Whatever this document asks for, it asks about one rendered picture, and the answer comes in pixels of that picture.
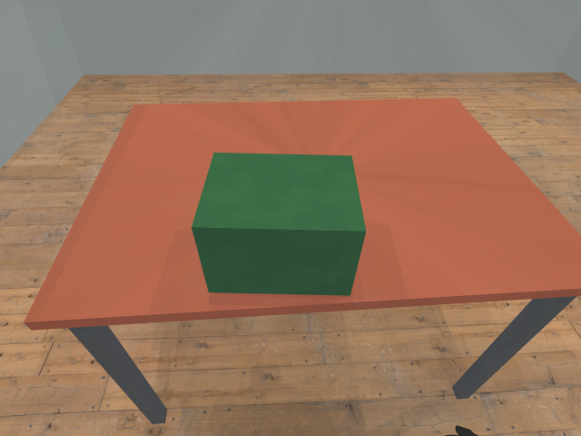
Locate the table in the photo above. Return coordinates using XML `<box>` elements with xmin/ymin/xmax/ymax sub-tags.
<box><xmin>24</xmin><ymin>98</ymin><xmax>581</xmax><ymax>424</ymax></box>

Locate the carton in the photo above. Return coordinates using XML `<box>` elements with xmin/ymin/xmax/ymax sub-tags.
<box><xmin>192</xmin><ymin>153</ymin><xmax>366</xmax><ymax>296</ymax></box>

